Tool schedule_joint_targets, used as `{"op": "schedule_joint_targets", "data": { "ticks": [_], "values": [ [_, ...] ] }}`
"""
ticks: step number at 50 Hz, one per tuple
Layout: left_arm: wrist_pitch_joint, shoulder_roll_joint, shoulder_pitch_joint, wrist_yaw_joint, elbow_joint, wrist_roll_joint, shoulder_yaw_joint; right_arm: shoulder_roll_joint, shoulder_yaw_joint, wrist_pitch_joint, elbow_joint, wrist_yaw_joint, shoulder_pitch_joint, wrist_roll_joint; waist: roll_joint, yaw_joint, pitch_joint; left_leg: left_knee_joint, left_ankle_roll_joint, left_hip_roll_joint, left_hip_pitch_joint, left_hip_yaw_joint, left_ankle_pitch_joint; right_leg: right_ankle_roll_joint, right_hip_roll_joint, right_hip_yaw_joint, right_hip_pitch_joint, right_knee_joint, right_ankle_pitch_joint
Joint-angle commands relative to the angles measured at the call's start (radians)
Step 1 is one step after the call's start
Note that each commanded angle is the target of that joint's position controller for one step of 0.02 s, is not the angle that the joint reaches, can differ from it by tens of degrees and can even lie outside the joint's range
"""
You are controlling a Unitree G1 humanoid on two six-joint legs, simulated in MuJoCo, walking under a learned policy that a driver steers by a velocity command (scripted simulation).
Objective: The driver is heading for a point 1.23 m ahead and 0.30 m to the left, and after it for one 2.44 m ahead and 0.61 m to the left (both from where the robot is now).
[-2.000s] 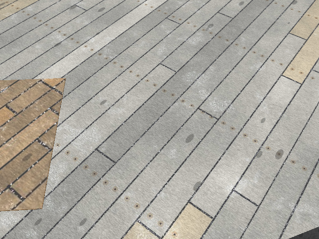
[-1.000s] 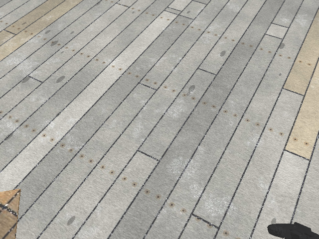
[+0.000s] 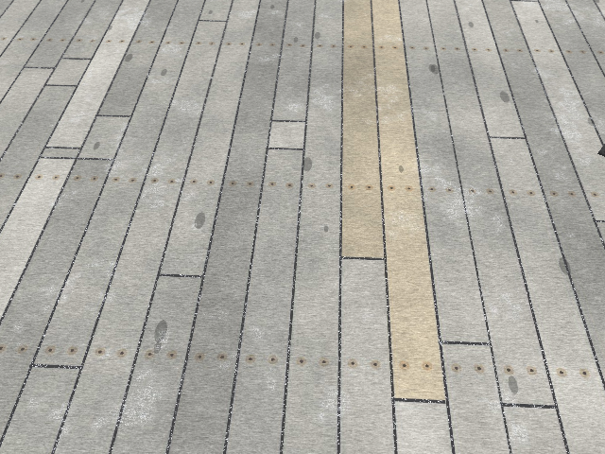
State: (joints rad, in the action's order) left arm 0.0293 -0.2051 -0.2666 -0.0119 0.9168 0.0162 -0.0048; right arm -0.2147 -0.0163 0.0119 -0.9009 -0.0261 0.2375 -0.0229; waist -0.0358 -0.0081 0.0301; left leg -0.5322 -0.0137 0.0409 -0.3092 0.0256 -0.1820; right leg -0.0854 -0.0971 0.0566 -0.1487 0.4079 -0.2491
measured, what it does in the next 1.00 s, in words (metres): stands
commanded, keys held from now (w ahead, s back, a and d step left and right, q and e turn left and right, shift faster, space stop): no key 0.98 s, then w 0.02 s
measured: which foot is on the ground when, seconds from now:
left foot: down 0.00-1.00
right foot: down 0.00-1.00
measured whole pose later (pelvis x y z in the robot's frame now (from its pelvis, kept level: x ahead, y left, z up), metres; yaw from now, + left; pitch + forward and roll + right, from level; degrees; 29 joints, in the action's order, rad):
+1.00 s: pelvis +0.02 +0.02 +0.01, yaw +0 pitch -2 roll +0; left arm 0.01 -0.13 -0.33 -0.05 1.18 0.01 0.02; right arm -0.14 0.01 0.00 -1.18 -0.04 0.29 -0.01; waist 0.00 0.01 0.02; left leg -0.38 -0.04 -0.03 -0.18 0.04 -0.17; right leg -0.04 -0.03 0.03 -0.07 0.36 -0.27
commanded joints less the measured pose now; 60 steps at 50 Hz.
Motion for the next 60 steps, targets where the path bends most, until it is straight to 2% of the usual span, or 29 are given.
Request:
{"op": "schedule_joint_targets", "data": {
  "ticks": [1,2,3,4,6,8,11,25,49,50,52,53,54,55,56,57,59,60],
  "values": [
    [0.006,-0.089,-0.036,-0.012,-0.03,0.002,-0.015,-0.149,-0.025,-0.033,-0.001,-0.017,0.108,-0.013,-0.031,0.003,-0.049,0.169,-0.036,0.155,0.277,-0.163,0.369,-0.013,0.192,-0.145,-0.131,0.012,0.169],
    [-0.005,-0.051,-0.149,-0.012,0.014,-0.012,-0.009,-0.164,-0.026,-0.03,-0.009,-0.013,0.046,0.01,-0.133,-0.063,-0.05,0.162,-0.114,0.208,0.193,-0.217,0.427,0.005,0.114,-0.099,-0.07,-0.034,-0.021],
    [-0.016,-0.074,-0.13,-0.02,0.044,-0.004,-0.009,-0.104,-0.014,-0.031,-0.004,-0.002,0.009,0.014,-0.095,-0.041,-0.021,0.182,-0.107,0.189,0.117,-0.213,0.343,0.016,0.12,-0.102,0.002,-0.071,-0.013],
    [-0.019,-0.096,-0.095,-0.022,0.051,-0.002,-0.017,-0.082,-0.008,-0.033,-0.009,0.004,-0.001,0.014,-0.071,-0.024,0.009,0.187,-0.075,0.14,0.093,-0.173,0.278,0.017,0.13,-0.118,0.021,-0.086,0.042],
    [-0.02,-0.116,-0.05,-0.02,0.06,-0.007,-0.024,-0.083,-0.008,-0.032,-0.038,-0.004,0.026,0.017,-0.058,-0.001,0.002,0.19,-0.044,0.086,0.122,-0.128,0.236,0.013,0.157,-0.133,0.039,-0.09,0.133],
    [-0.016,-0.092,-0.05,-0.02,0.081,-0.009,-0.017,-0.084,-0.01,-0.03,-0.065,-0.009,0.043,0.021,-0.031,0.003,-0.009,0.188,-0.043,0.079,0.171,-0.12,0.244,0.018,0.169,-0.135,0.028,-0.102,0.153],
    [-0.015,-0.076,-0.049,-0.028,0.117,-0.009,-0.012,-0.077,-0.009,-0.028,-0.089,-0.011,0.04,0.018,0.016,0.009,-0.005,0.184,-0.05,0.083,0.194,-0.119,0.264,0.026,0.17,-0.131,0.026,-0.115,0.155],
    [-0.022,-0.049,-0.073,-0.04,0.216,-0.008,0.005,-0.047,0.003,-0.019,-0.194,-0.015,0.05,0.015,0.034,0.01,0.026,0.205,-0.049,0.064,0.182,-0.112,0.204,0.029,0.185,-0.128,0.028,-0.117,0.148],
    [-0.014,0.011,-0.143,-0.042,0.266,-0.006,0.021,0.004,0.019,-0.015,-0.271,-0.017,0.113,0.016,0.039,0.015,0.061,0.214,-0.04,0.05,0.144,-0.112,0.092,0.024,0.189,-0.134,-0.015,-0.127,0.091],
    [-0.014,0.014,-0.157,-0.041,0.269,-0.005,0.022,0.008,0.02,-0.014,-0.275,-0.016,0.121,0.015,0.04,0.013,0.041,0.217,-0.041,0.04,0.15,-0.108,0.02,0.02,0.182,-0.133,-0.01,-0.138,0.017],
    [-0.019,-0.016,-0.178,-0.039,0.268,-0.003,0.006,-0.009,0.01,-0.008,-0.265,-0.013,0.114,0.013,0.062,0.005,0.063,0.161,-0.054,-0.007,0.1,-0.077,-0.195,-0.007,0.164,-0.145,-0.034,-0.137,-0.233],
    [-0.024,-0.034,-0.187,-0.037,0.262,-0.003,-0.003,-0.012,0.005,-0.006,-0.254,-0.009,0.105,0.009,0.093,-0.004,0.093,0.111,-0.063,-0.035,0.037,-0.055,-0.315,-0.033,0.179,-0.186,-0.054,-0.155,-0.388],
    [-0.027,-0.044,-0.218,-0.035,0.261,-0.003,-0.011,-0.005,0.004,-0.006,-0.235,-0.003,0.076,0.003,0.117,-0.024,0.142,0.047,-0.064,-0.056,-0.057,-0.033,-0.364,-0.066,0.22,-0.256,-0.055,-0.197,-0.511],
    [-0.027,-0.062,-0.259,-0.035,0.268,-0.004,-0.02,0.021,0.008,-0.01,-0.212,0.005,0.044,-0.005,0.165,-0.043,0.178,-0.056,-0.058,-0.08,-0.137,0.014,-0.331,-0.107,0.295,-0.355,-0.037,-0.262,-0.601],
    [-0.025,-0.076,-0.267,-0.036,0.269,-0.002,-0.03,0.036,0.011,-0.018,-0.189,0.012,0.017,-0.018,0.19,-0.048,0.213,-0.154,-0.054,-0.055,-0.193,0.047,-0.26,-0.147,0.374,-0.436,-0.031,-0.305,-0.61],
    [-0.018,-0.074,-0.273,-0.034,0.266,0.003,-0.035,0.02,0.006,-0.027,-0.166,0.017,-0.014,-0.021,0.171,-0.054,0.225,-0.227,-0.054,-0.024,-0.252,0.034,-0.247,-0.172,0.412,-0.473,-0.014,-0.328,-0.558],
    [0.0,-0.084,-0.272,-0.03,0.258,0.013,-0.044,-0.005,-0.006,-0.047,-0.134,0.028,-0.034,-0.017,0.126,-0.041,0.204,-0.295,-0.052,0.012,-0.341,0.003,-0.257,-0.184,0.42,-0.457,0.069,-0.317,-0.426],
    [0.01,-0.08,-0.262,-0.028,0.253,0.011,-0.046,-0.009,-0.01,-0.057,-0.12,0.034,-0.042,-0.012,0.118,-0.032,0.195,-0.268,-0.049,0.023,-0.336,0.0,-0.245,-0.171,0.405,-0.42,0.084,-0.303,-0.359]
  ]
}}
